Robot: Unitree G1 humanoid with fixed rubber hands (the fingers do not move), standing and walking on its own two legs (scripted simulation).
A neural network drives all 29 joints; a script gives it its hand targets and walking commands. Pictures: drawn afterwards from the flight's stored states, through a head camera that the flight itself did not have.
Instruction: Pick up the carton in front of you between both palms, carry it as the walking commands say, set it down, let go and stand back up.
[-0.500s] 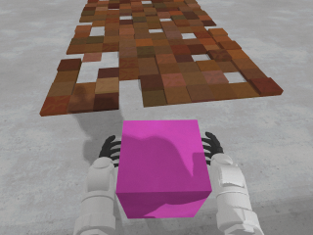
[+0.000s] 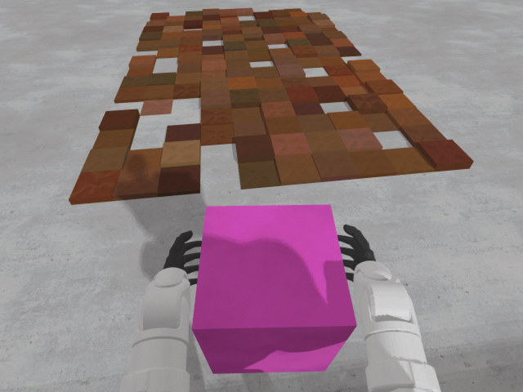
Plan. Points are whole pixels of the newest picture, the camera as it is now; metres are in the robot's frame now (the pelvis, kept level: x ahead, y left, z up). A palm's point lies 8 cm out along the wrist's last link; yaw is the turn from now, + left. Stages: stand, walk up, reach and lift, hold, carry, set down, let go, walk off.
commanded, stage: hold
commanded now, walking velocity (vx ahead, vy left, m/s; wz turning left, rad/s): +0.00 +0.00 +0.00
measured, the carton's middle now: (268, 293) +0.29 +0.00 -0.04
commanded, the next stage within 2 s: carry in 0.98 s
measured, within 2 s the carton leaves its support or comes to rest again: neither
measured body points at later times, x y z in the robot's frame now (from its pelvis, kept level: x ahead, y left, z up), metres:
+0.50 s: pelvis -0.01 +0.00 +0.00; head -0.06 +0.00 +0.45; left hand +0.29 +0.15 +0.04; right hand +0.29 -0.15 +0.04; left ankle +0.02 +0.13 -0.75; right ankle +0.01 -0.13 -0.75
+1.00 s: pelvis +0.00 +0.00 +0.00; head -0.05 +0.00 +0.45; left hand +0.29 +0.15 +0.04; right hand +0.30 -0.15 +0.04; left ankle +0.02 +0.13 -0.75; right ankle +0.01 -0.13 -0.75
